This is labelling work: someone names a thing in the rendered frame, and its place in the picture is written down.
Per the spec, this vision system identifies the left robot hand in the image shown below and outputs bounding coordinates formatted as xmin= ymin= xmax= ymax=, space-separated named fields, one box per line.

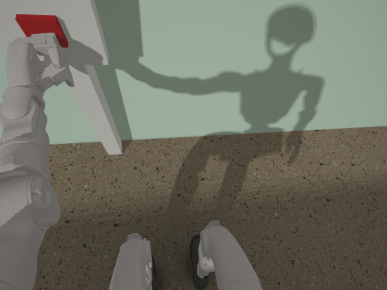
xmin=5 ymin=33 xmax=74 ymax=97

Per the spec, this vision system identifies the button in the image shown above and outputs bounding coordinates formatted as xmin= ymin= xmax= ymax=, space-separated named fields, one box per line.
xmin=15 ymin=14 xmax=68 ymax=48

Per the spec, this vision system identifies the left robot shin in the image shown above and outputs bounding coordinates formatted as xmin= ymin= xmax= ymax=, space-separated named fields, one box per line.
xmin=120 ymin=233 xmax=152 ymax=290

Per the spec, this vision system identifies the robot left forearm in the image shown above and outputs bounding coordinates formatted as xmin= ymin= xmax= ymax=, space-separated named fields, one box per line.
xmin=0 ymin=86 xmax=50 ymax=183

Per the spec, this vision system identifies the left robot upper arm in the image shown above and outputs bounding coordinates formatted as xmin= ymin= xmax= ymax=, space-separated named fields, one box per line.
xmin=0 ymin=175 xmax=60 ymax=290

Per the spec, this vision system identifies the panel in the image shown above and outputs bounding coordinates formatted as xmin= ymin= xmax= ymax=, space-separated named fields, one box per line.
xmin=0 ymin=0 xmax=122 ymax=155

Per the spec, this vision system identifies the robot shin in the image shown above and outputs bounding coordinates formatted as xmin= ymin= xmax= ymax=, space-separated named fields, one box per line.
xmin=197 ymin=221 xmax=221 ymax=277
xmin=120 ymin=233 xmax=152 ymax=290

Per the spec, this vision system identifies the right robot shin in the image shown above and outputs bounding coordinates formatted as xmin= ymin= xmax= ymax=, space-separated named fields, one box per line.
xmin=197 ymin=221 xmax=221 ymax=277

